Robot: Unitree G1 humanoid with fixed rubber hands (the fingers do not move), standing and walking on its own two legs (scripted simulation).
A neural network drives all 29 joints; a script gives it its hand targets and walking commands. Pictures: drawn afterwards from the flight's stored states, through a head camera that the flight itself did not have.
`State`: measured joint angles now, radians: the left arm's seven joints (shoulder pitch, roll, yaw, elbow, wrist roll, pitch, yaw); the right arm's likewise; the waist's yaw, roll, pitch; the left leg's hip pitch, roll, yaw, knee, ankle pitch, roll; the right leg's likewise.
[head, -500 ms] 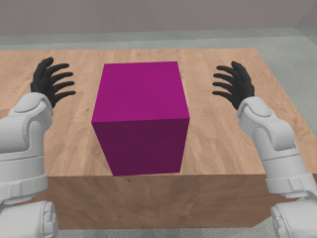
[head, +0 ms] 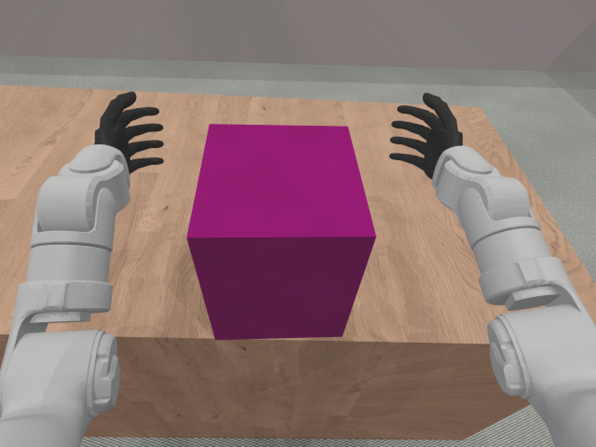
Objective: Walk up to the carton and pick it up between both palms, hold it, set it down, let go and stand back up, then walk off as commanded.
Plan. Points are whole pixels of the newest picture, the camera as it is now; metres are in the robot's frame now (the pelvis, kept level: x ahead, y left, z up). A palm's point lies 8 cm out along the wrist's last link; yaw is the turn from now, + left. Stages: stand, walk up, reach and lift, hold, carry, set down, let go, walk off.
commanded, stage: reach and lift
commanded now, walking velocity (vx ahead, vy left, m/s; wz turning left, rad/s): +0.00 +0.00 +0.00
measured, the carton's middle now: (279, 236) +0.40 +0.04 +0.06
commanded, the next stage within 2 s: none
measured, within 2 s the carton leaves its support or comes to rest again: neither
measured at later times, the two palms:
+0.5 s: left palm (153, 214) +0.39 +0.21 +0.11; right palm (425, 214) +0.41 -0.18 +0.10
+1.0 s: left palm (161, 216) +0.39 +0.20 +0.11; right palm (393, 218) +0.40 -0.13 +0.10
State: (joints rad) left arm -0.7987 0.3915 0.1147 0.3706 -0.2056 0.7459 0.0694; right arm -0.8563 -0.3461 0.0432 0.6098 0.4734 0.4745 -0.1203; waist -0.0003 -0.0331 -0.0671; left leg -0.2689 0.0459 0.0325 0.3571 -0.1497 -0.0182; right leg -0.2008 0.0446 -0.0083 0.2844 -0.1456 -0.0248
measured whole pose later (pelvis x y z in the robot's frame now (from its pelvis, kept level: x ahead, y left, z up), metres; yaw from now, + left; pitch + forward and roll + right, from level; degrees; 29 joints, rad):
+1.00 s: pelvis -0.01 -0.01 +0.00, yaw +2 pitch +6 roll -1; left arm -0.69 0.16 0.16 0.60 -0.08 0.31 0.05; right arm -0.67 -0.10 -0.02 0.66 0.23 0.16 -0.25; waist 0.02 0.00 -0.05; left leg -0.36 0.04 -0.01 0.40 -0.15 -0.02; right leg -0.29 0.05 -0.05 0.34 -0.17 -0.03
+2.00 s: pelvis +0.00 -0.01 +0.00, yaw +3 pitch +3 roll -1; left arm -0.66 -0.01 0.29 0.62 0.17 0.22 0.04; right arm -0.67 0.06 -0.26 0.73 -0.09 0.08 -0.17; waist 0.02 -0.03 -0.03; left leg -0.28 0.03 -0.01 0.37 -0.14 -0.02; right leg -0.21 0.03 -0.05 0.32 -0.17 -0.03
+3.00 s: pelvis +0.00 +0.00 +0.00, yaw +1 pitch -2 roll -1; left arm -0.69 -0.08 0.32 0.70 0.28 0.12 0.06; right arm -0.64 0.02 -0.34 0.90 -0.14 -0.18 -0.13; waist 0.02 -0.04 -0.04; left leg -0.14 0.03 0.02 0.32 -0.14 -0.01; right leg -0.08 0.03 -0.03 0.28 -0.16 -0.02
